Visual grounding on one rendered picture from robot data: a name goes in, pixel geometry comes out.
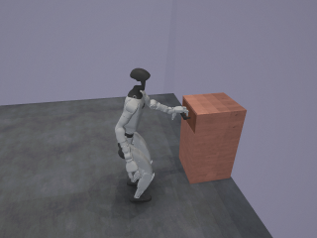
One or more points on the robot right forearm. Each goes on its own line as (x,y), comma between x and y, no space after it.
(123,141)

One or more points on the handle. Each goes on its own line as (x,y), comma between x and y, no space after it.
(184,116)

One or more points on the left robot hand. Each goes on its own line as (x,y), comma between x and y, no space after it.
(179,109)

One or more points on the robot left forearm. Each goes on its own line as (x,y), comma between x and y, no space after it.
(164,108)

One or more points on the right robot thigh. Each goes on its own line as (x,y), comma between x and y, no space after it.
(140,158)

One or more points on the robot torso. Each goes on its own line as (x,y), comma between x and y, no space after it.
(134,122)

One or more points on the robot right upper arm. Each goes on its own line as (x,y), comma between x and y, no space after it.
(129,110)

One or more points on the drawer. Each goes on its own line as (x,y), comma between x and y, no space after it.
(192,120)

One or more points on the robot left upper arm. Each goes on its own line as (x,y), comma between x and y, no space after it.
(151,103)

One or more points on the right robot hand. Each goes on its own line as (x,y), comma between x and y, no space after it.
(131,167)

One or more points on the cabinet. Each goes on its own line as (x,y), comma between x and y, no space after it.
(210,152)

